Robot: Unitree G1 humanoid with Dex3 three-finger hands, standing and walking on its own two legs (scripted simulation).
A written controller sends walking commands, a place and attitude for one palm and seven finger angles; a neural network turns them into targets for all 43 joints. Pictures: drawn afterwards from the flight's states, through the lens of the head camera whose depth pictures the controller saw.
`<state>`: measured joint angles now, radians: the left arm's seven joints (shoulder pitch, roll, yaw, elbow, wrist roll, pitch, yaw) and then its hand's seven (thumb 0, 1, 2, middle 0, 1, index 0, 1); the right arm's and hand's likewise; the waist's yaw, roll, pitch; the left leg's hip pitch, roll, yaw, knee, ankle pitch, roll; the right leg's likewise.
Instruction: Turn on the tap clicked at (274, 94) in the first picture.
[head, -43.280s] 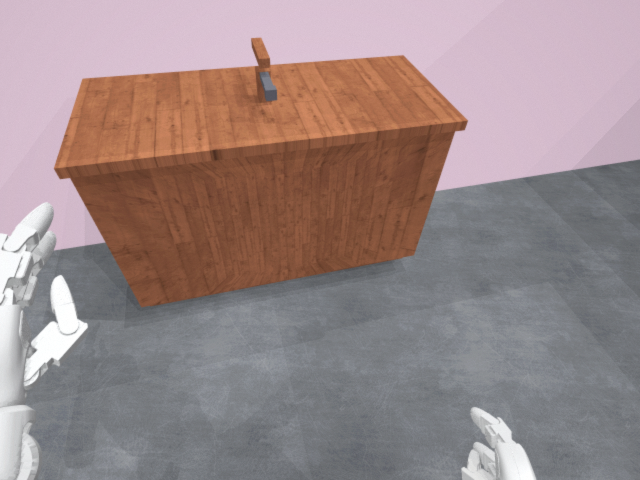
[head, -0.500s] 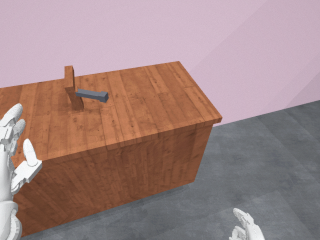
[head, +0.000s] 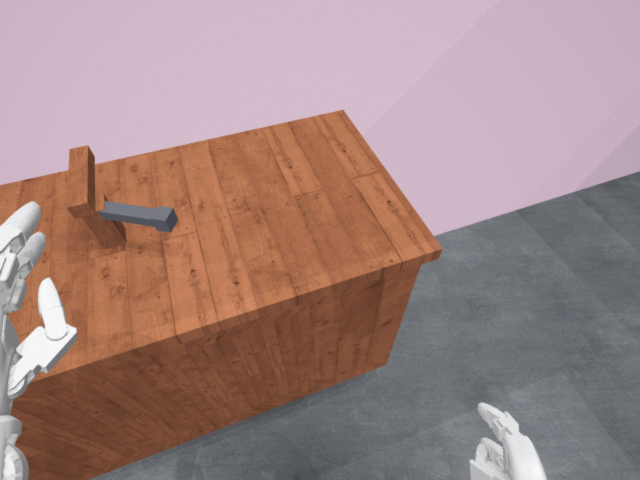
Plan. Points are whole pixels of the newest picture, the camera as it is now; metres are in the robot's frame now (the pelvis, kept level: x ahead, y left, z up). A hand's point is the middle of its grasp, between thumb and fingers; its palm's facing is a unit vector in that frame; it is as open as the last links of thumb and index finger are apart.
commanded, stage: come to a stop and stand still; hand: left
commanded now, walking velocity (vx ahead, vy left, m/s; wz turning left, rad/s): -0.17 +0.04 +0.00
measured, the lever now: (164, 219) +0.47 +0.27 +0.02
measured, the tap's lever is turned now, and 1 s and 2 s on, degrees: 58 58 58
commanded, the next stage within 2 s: none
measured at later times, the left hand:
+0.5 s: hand (46, 297) +0.24 +0.26 +0.18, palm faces +0.35 -0.79 -0.50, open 7.4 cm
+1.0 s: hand out of the picture +0.14 +0.31 +0.18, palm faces +0.45 -0.84 -0.31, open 7.4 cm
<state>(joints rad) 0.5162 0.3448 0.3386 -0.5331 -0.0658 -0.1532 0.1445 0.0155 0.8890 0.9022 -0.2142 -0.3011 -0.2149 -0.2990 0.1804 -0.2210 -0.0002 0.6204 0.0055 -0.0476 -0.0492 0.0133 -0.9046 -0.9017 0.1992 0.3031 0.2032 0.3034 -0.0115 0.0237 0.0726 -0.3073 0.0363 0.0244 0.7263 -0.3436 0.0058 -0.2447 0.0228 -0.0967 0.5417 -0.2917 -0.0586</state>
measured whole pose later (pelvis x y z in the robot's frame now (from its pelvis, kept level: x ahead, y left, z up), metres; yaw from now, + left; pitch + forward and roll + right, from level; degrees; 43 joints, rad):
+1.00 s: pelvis -0.09 +0.06 +0.00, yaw -1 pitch -6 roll -1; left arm 0.30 0.36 0.37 -0.39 -0.01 -0.24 0.11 0.02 0.89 0.90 -0.21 -0.30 -0.21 -0.30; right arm 0.27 -0.18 0.02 0.60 0.01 -0.17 -0.01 0.01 -0.90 -0.90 0.20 0.30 0.20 0.30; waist 0.04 -0.04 0.07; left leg -0.27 -0.01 0.09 0.52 -0.21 0.06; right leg -0.26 0.01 0.01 0.52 -0.27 -0.01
